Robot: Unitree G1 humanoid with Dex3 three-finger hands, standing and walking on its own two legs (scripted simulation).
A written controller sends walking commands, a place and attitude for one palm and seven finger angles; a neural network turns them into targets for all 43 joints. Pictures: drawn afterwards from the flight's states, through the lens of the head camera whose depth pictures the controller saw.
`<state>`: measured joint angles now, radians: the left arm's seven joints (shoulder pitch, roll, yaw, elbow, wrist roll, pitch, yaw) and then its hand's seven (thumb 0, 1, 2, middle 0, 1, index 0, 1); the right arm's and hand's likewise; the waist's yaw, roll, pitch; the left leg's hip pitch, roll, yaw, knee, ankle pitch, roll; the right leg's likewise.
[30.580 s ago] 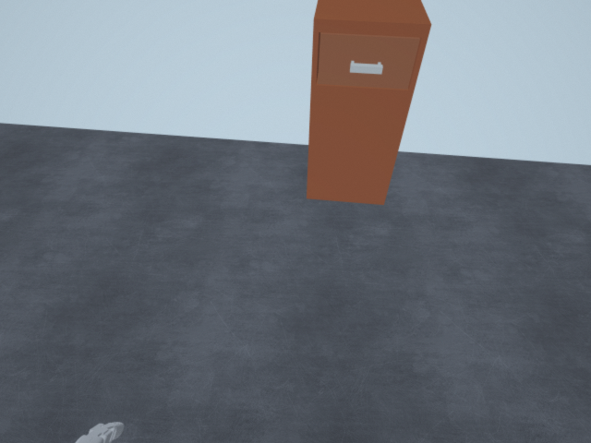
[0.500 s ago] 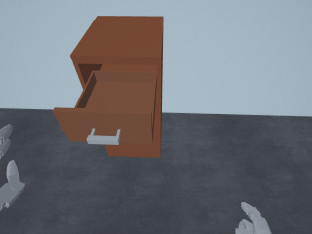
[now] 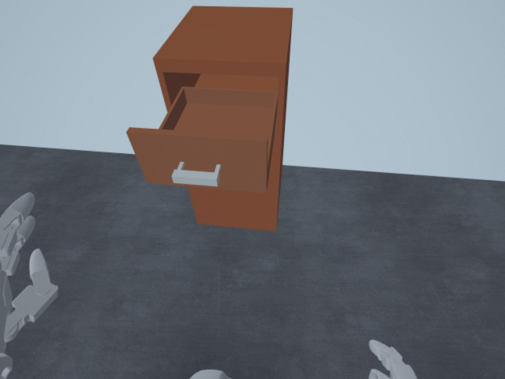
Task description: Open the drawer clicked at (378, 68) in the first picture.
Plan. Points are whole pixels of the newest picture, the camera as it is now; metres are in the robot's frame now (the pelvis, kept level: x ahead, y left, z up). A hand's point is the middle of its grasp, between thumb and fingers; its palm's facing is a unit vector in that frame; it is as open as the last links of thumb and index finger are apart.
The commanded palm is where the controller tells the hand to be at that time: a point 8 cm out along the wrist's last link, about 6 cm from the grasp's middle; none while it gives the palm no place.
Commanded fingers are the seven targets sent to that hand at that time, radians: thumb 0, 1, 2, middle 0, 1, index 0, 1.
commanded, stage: stop stepping back and stand still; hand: left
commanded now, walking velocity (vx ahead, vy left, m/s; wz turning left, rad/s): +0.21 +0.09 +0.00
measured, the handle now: (197, 172) +0.59 +0.18 -0.06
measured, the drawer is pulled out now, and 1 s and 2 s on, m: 0.29 0.29 0.29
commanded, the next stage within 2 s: let the arm hang, fingers relaxed in 0.42 s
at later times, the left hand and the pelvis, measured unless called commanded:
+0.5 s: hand (61, 280) +0.20 +0.24 +0.15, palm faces +0.28 -0.83 -0.49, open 7.4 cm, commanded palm none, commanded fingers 0.00 0.90 0.90 -0.20 -0.30 -0.20 -0.30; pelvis +0.01 +0.00 +0.01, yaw +0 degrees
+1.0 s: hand out of the picture +0.02 +0.21 -0.16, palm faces +0.05 -0.98 -0.21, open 7.1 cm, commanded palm none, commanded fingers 0.00 0.90 0.90 -0.20 -0.30 -0.20 -0.30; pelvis +0.01 +0.02 +0.01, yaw +1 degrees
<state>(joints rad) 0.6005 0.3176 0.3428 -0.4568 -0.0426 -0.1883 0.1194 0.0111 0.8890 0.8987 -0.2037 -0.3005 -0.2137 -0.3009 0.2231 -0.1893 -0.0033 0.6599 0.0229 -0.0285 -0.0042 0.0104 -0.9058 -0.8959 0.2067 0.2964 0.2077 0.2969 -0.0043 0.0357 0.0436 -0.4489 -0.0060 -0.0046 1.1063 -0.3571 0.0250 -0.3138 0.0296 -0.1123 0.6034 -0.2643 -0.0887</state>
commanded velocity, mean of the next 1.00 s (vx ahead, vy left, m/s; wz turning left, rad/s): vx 0.03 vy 0.01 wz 0.00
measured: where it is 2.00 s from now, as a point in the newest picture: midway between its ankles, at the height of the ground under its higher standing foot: outside the picture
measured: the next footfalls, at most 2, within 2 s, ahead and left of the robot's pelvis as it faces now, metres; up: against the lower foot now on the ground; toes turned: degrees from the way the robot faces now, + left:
left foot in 0.18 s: +0.02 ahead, +0.13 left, +0.00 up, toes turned +6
right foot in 0.42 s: +0.07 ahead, -0.09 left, +0.00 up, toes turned -5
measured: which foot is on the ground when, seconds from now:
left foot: up 0.00-0.16, down 0.18-1.00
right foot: down 0.00-0.18, up 0.20-0.40, down 0.42-1.00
